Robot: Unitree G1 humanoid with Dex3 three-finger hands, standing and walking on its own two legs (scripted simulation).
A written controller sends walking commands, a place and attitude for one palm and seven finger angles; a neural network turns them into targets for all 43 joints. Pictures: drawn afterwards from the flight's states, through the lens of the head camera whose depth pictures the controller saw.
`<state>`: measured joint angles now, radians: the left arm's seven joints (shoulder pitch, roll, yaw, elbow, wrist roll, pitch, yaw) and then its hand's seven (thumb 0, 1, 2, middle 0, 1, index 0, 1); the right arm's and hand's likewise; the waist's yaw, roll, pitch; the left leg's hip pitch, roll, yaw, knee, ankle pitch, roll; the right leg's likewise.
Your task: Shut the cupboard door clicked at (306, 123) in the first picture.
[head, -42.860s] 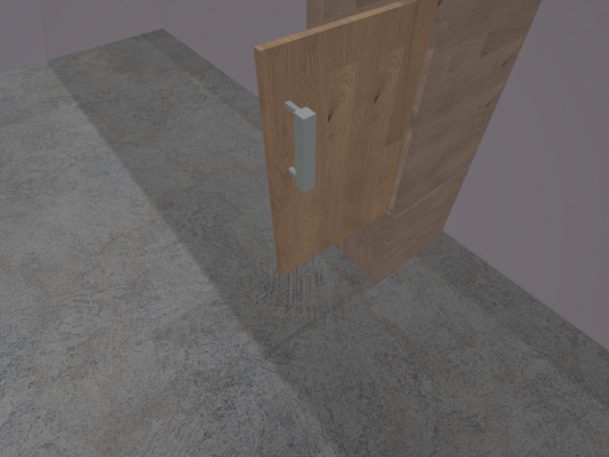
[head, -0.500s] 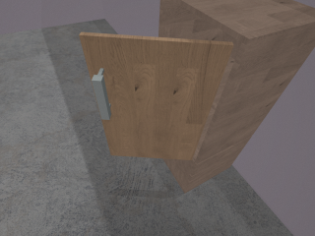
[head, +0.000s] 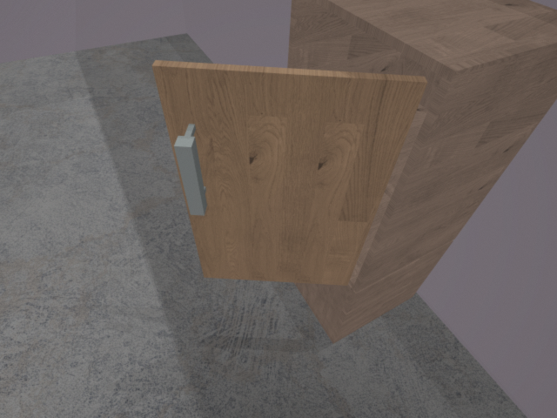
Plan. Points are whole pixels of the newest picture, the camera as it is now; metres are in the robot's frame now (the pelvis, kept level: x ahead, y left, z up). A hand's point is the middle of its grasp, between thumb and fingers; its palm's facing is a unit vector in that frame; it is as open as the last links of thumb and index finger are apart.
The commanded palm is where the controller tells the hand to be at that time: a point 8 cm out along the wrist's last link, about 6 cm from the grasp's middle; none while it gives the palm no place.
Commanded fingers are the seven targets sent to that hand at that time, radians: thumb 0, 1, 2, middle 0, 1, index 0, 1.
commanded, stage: come to a stop and stand still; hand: left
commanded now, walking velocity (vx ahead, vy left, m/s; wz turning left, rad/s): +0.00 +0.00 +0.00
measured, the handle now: (195, 170) +0.49 +0.18 +0.07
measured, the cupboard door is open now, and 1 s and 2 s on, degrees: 59 59 59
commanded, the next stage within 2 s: look again from close up in 0.02 s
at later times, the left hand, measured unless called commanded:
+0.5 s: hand out of the picture -0.01 +0.14 -0.18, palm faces +0.01 -0.99 -0.15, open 7.3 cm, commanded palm none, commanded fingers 0.00 0.90 0.90 -0.20 -0.30 -0.20 -0.30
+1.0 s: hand (198, 357) +0.20 +0.13 -0.01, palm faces +0.01 -1.00 +0.02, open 6.6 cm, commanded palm +0.13 +0.20 -0.04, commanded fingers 0.00 0.90 0.90 -0.49 -0.62 -0.49 -0.62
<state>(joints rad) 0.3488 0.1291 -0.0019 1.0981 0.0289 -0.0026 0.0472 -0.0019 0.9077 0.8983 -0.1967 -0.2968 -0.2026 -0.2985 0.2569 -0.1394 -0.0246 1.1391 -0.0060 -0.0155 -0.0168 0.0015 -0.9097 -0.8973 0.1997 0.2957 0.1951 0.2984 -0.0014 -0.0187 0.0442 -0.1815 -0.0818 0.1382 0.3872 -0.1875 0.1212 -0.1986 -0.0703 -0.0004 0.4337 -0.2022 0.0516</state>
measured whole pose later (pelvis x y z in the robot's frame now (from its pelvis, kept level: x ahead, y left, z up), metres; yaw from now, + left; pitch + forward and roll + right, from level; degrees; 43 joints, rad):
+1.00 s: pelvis +0.00 -0.04 -0.06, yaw +4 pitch +8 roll +0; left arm 0.38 0.16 0.07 0.15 -0.23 -0.54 -0.24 0.01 0.93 0.90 -0.32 -0.44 -0.33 -0.44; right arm 0.24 -0.29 -0.06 0.63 0.01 -0.31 0.02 0.01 -0.91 -0.90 0.20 0.30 0.20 0.30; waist -0.05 -0.02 -0.13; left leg -0.65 -0.05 0.08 0.94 -0.43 0.06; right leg -0.66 -0.01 -0.05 0.95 -0.43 -0.03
